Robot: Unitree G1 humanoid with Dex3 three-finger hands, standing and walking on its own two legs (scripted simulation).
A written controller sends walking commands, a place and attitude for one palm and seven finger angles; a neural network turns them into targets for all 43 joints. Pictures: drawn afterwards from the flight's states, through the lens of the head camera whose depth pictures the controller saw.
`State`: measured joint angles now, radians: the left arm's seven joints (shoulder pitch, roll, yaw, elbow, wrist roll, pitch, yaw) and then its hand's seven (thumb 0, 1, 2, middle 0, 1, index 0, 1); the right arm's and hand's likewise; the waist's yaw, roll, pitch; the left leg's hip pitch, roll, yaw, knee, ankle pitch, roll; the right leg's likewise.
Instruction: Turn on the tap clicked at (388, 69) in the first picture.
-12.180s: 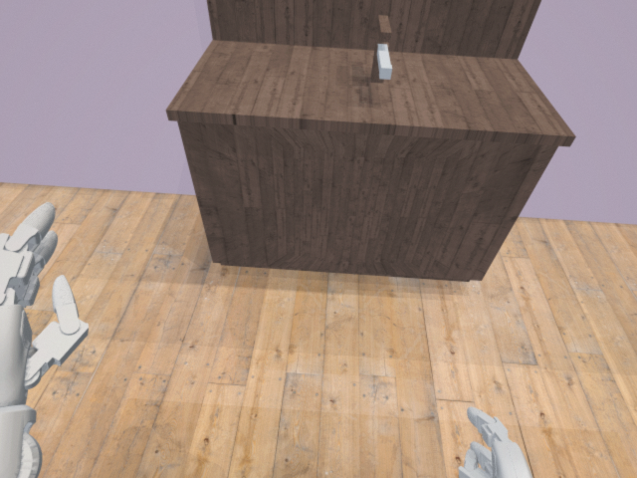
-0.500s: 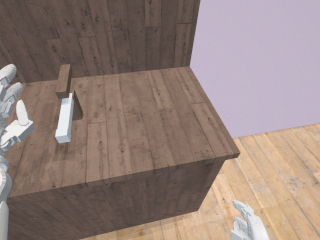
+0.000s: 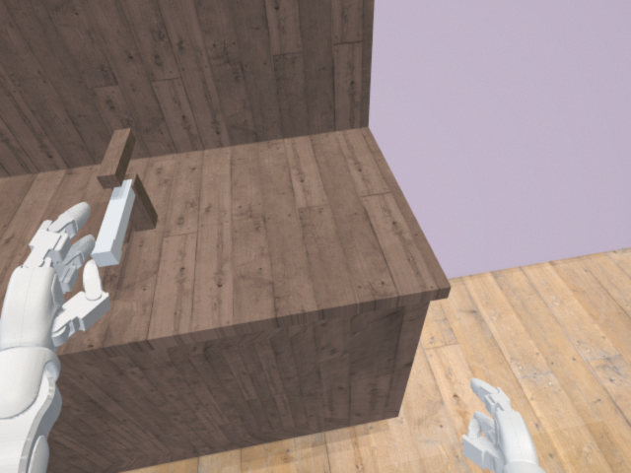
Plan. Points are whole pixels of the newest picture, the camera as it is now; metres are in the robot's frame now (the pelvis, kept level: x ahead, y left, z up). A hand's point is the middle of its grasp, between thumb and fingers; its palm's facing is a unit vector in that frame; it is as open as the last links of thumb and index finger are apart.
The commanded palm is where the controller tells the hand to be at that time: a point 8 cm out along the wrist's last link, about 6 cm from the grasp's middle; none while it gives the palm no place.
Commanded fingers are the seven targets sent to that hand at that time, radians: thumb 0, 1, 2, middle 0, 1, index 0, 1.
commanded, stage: turn the palm inward beside the body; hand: left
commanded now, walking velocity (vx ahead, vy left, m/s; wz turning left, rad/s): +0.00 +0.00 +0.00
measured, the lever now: (106, 253) +0.37 +0.34 +0.09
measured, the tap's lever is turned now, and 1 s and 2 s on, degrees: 0 0 0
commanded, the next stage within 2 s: reach beside the lever's end, fingers flat in 1.52 s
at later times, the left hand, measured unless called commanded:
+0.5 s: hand (104, 311) +0.23 +0.24 +0.16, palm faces +0.37 -0.90 -0.22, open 7.4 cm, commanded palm +0.18 +0.29 +0.16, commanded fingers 0.00 0.90 0.90 -0.20 -0.30 -0.20 -0.30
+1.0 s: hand (85, 359) +0.19 +0.26 +0.13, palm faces +0.43 -0.89 -0.15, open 7.4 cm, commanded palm +0.14 +0.30 +0.15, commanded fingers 0.00 0.90 0.90 -0.20 -0.30 -0.20 -0.30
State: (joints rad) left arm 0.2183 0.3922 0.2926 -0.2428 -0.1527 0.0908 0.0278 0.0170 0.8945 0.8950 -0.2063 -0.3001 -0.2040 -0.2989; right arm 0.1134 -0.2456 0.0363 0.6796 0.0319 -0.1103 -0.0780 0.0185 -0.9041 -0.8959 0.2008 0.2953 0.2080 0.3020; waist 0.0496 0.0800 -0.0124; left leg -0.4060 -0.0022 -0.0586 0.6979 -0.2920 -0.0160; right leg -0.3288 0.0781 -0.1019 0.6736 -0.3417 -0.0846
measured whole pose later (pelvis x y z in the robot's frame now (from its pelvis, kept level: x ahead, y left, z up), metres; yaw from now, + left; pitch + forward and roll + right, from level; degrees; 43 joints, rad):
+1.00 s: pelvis +0.02 +0.03 +0.00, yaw +1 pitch +0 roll -1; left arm 0.57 0.25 0.20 -0.50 -0.23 0.06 0.15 0.02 0.90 0.89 -0.21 -0.30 -0.21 -0.30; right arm 0.19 -0.24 0.06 0.64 0.04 -0.23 -0.08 0.02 -0.90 -0.90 0.20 0.30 0.21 0.30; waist 0.07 0.05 -0.06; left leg -0.42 -0.04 -0.06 0.73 -0.31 0.02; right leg -0.33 0.05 -0.10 0.69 -0.37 -0.07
